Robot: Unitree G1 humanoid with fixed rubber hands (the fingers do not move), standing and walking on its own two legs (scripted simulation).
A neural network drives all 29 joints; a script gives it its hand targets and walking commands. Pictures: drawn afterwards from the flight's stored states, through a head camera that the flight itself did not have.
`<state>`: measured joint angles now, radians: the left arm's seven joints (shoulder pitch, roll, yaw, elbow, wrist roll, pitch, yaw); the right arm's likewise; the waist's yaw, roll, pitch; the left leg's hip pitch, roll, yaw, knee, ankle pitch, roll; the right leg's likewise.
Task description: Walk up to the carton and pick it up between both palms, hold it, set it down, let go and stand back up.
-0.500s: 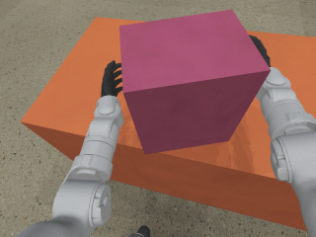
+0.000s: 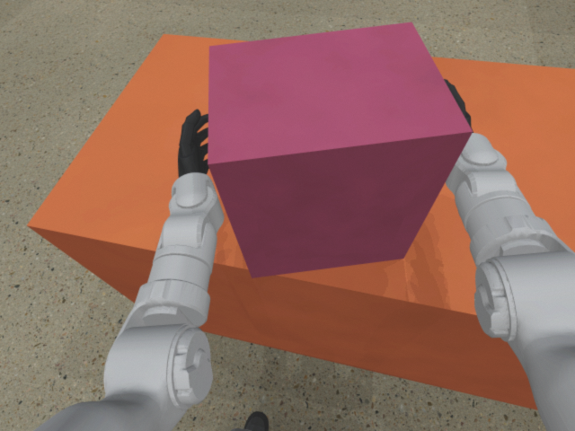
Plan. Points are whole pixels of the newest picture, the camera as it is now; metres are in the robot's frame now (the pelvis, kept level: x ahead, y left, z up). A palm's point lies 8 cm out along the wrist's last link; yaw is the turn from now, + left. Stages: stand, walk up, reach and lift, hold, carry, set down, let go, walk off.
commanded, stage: reach and lift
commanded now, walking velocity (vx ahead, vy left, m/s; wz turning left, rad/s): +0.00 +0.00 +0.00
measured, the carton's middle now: (320, 168) +0.46 +0.07 +0.06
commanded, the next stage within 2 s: none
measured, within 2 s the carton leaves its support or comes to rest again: leaves its support in 1.60 s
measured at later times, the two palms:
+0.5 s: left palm (193, 175) +0.39 +0.23 +0.09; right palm (451, 139) +0.50 -0.10 +0.11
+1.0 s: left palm (193, 175) +0.39 +0.23 +0.09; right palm (451, 140) +0.50 -0.10 +0.11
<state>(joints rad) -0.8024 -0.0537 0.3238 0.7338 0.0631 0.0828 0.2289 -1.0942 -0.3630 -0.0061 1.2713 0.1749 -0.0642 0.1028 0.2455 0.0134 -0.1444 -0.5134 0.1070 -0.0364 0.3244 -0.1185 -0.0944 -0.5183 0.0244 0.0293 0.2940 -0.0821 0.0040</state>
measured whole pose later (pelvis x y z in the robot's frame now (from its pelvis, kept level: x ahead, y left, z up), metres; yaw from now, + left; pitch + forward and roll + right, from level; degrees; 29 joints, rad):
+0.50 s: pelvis +0.02 +0.00 +0.01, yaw +1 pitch +12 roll -1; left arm -0.71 -0.16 0.51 0.63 0.28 0.07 0.12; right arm -1.00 -0.26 -0.30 1.29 -0.13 -0.15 0.13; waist 0.19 -0.02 -0.11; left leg -0.35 0.10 -0.01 0.26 -0.13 -0.09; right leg -0.36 0.01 0.00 0.27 -0.12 0.00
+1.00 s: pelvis +0.02 +0.00 +0.01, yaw +2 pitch +13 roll -1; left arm -0.73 -0.14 0.50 0.66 0.27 0.05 0.13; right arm -1.02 -0.26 -0.30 1.31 -0.11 -0.18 0.12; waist 0.20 -0.02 -0.11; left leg -0.38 0.12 0.01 0.26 -0.11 -0.09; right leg -0.38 0.02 -0.01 0.25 -0.10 -0.01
